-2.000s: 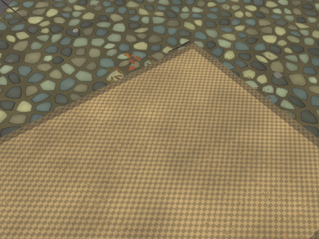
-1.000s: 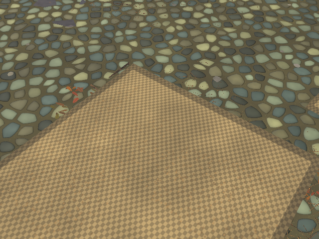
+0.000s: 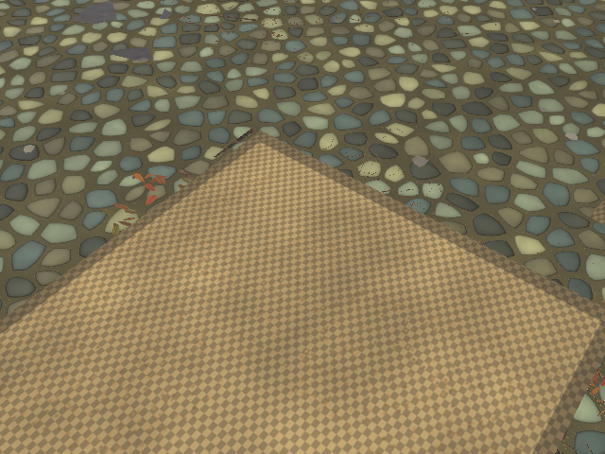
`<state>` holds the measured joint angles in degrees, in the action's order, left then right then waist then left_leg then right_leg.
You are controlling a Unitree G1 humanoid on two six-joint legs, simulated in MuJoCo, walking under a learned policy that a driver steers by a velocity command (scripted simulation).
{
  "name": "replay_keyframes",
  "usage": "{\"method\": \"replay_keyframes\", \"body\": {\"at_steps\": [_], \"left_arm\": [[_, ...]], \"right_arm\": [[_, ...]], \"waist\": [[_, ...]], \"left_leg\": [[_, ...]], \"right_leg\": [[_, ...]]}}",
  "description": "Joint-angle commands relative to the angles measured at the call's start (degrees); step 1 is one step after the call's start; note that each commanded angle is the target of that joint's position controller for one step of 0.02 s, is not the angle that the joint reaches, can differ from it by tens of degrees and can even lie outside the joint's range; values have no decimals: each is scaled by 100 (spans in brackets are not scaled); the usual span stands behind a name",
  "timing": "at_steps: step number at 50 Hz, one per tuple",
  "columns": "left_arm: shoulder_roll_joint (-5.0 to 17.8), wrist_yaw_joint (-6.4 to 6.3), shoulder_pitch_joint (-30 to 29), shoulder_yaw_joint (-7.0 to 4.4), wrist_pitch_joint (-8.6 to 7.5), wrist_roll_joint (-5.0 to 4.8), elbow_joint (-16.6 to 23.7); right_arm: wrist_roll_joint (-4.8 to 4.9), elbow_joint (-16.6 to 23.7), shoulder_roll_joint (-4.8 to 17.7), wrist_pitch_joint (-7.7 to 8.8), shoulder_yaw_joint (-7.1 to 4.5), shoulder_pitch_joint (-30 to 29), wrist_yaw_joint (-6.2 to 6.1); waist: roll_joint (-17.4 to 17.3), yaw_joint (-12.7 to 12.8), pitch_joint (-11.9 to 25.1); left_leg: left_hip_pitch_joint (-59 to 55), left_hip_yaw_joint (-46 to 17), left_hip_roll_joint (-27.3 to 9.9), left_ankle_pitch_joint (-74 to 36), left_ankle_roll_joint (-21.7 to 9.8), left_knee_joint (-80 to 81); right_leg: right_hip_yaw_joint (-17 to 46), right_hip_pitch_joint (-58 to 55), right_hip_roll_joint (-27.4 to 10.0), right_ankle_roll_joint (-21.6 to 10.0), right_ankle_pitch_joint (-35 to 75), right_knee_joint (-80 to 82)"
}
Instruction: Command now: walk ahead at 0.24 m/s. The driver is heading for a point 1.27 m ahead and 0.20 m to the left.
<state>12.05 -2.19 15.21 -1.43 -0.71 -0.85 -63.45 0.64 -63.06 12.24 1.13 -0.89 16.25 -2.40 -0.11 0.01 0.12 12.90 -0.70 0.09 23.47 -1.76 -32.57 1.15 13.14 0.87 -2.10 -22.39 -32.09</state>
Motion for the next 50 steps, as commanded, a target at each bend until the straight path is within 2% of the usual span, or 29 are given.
{"method": "replay_keyframes", "body": {"at_steps": [1, 4, 6, 7, 8, 9, 10, 11, 13, 16, 19, 20, 22, 24, 26, 27, 28, 29, 30, 31, 32, 33, 34, 35, 37, 38, 42, 46, 50], "left_arm": [[711, 41, 402, -151, -230, -65, 155], [995, 102, 746, -247, -331, -90, 129], [1021, 113, 437, -250, -349, -87, 308], [997, 125, 0, -239, -352, -110, 484], [822, 138, -608, -191, -383, -143, 744], [456, 163, -880, -113, -521, -104, 999], [542, 174, -784, -131, -647, -37, 1040], [639, 236, -663, -161, -702, -87, 983], [551, 311, -715, -151, -724, -167, 1019], [412, 374, -1007, -160, -660, -89, 1190], [131, 418, -1777, -17, -592, -34, 1548], [105, 422, -2053, 12, -576, -36, 1671], [297, 433, -2281, -12, -539, -85, 1847], [533, 452, -2312, -77, -540, -106, 1953], [820, 448, -1787, -222, -551, -98, 1874], [1015, 420, -981, -343, -529, -118, 1637], [1221, 376, -80, -456, -486, -130, 1371], [1676, 313, 865, -552, -432, -37, 1184], [1696, 403, 1008, -507, -454, 79, 1076], [1166, 418, 631, -382, -479, 19, 1090], [946, 408, 38, -313, -518, -14, 1187], [850, 430, -456, -267, -570, 18, 1286], [720, 459, -692, -230, -607, 91, 1304], [618, 471, -755, -193, -625, 150, 1255], [609, 463, -629, -179, -637, 101, 1124], [698, 431, -531, -193, -647, 92, 1067], [1003, 249, -74, -260, -608, 94, 958], [1097, 186, 392, -274, -546, 9, 858], [1138, 177, 822, -305, -435, -39, 678]], "right_arm": [[45, 300, 477, 251, -96, -17, 58], [87, 493, 221, 438, -57, -186, 171], [99, 460, 231, 508, -67, 23, 208], [108, 289, 242, 527, -84, 525, 214], [100, 34, 506, 552, -175, 1265, 211], [137, -255, 1180, 565, -388, 2133, 216], [43, -237, 1247, 576, -386, 2410, 267], [-45, -130, 865, 593, -267, 2088, 273], [-47, 61, 701, 570, -189, 1608, 321], [-66, 140, 348, 409, -40, 1497, 269], [-108, 387, 595, 374, -44, 1145, 122], [-92, 387, 751, 393, -80, 1269, 86], [-7, 309, 939, 437, -154, 1462, 60], [43, 283, 940, 444, -198, 1466, 64], [-15, 312, 1047, 377, -264, 1378, 70], [-67, 348, 1043, 302, -275, 1289, 77], [-99, 435, 1010, 264, -253, 1181, 99], [-227, 590, 690, 283, -144, 1289, 129], [-73, 518, -227, 413, 68, 2146, 225], [101, 588, 480, 575, -90, 1497, 261], [238, 833, 782, 653, -184, 806, 264], [206, 905, 803, 679, -198, 491, 211], [125, 910, 789, 636, -264, 411, 165], [93, 906, 665, 554, -272, 597, 157], [74, 930, 465, 424, -273, 687, 128], [52, 1013, 489, 385, -288, 520, 112], [-51, 1399, 585, 384, -320, -509, 115], [-7, 1620, 445, 449, -246, -1383, 214], [58, 1868, 509, 484, -211, -1949, 355]], "waist": [[268, 131, -789], [944, 147, -677], [891, -102, -768], [805, -404, -777], [296, -773, -752], [-1276, -938, -537], [-1646, -922, -306], [-867, -640, -412], [-361, -379, -568], [-434, -262, -621], [-411, -281, -864], [-480, -347, -874], [-631, -301, -927], [-620, -165, -863], [-803, 196, -280], [-887, 599, 233], [-863, 1016, 731], [110, 1125, 1567], [1713, 552, 2513], [1071, 694, 1710], [752, 542, 718], [72, 321, 346], [-32, 114, 133], [165, -101, 134], [343, -235, -28], [351, -241, -165], [200, -21, -386], [208, 288, -408], [249, 444, -509]], "left_leg": [[1076, -234, -155, 1234, -334, 369], [1392, 240, 75, 237, -301, -577], [771, 205, 37, 153, -482, -258], [-27, 126, 5, 11, -556, 321], [-898, -451, -271, -74, -670, 865], [-2222, -2119, -1140, -533, -1059, 1557], [-2878, -3523, -2054, -1588, -1412, 1821], [-2878, -3267, -2123, -2080, -1382, 1654], [-2786, -2315, -1881, -2732, -1197, 1736], [-2130, -1197, -1368, -3325, -863, 2146], [-673, -408, -855, -3042, -768, 2624], [-429, -374, -872, -2952, -794, 2839], [-640, -399, -1083, -2975, -803, 2981], [-1245, -334, -1250, -3742, -693, 2699], [-1836, -234, -1358, -5744, -532, 1808], [-1858, -94, -1265, -6588, -431, 847], [-1214, -13, -1074, -6373, -280, -365], [207, 139, -595, -3907, -169, -2301], [1936, -468, 457, 837, 52, -4216], [2501, -879, 142, 794, -116, -4810], [2788, -631, -148, 243, -210, -4772], [2465, -532, -467, -314, -224, -4480], [2158, -463, -652, -590, -211, -4193], [1808, -509, -806, -736, -207, -4010], [1691, -415, -905, -714, -141, -3587], [1829, -366, -953, -828, -76, -3354], [2617, -277, -1021, -2062, 168, -1980], [2287, 40, -701, -2975, 205, -523], [2421, 14, -575, -2646, 102, 100]], "right_leg": [[1023, 281, -648, -621, -1950, 1084], [2445, -191, -1513, -1130, -2200, 1859], [2469, 327, -1557, -1122, -1764, 1831], [2015, 844, -1307, -931, -1261, 1521], [1130, 1550, -796, -576, -302, 659], [-212, 2729, 123, -76, 573, -1426], [-111, 3700, 226, 39, -657, -2846], [230, 4105, -78, -79, -704, -3663], [140, 4599, -435, -216, 16, -4056], [-183, 4110, -664, -126, 723, -3354], [-553, 2718, -397, 96, 1930, -1421], [-656, 2252, -271, 120, 2211, -915], [-574, 1925, -193, 41, 2429, -359], [-473, 1820, -135, -137, 2466, 104], [-544, 1090, 106, -333, 2202, 109], [-626, 198, 259, -483, 2036, 32], [-448, -1124, 76, -660, 2071, 44], [1155, -2856, -1209, -1024, 1693, -94], [4179, -4110, -2463, -2032, 275, 1039], [4246, -3416, -2122, -1696, -221, 1632], [3208, -2386, -1963, -1437, 107, 1757], [2510, -1393, -1783, -1308, 862, 1932], [1943, -692, -1564, -1221, 1384, 2055], [1589, -300, -1403, -1182, 1469, 2228], [1197, 136, -1278, -1241, 1475, 2510], [1060, 280, -1266, -1271, 1474, 2634], [773, 5, -1239, -1244, 1702, 2799], [309, -285, -1054, -999, 1951, 2703], [365, -1142, -1379, -938, 2008, 2323]]}}
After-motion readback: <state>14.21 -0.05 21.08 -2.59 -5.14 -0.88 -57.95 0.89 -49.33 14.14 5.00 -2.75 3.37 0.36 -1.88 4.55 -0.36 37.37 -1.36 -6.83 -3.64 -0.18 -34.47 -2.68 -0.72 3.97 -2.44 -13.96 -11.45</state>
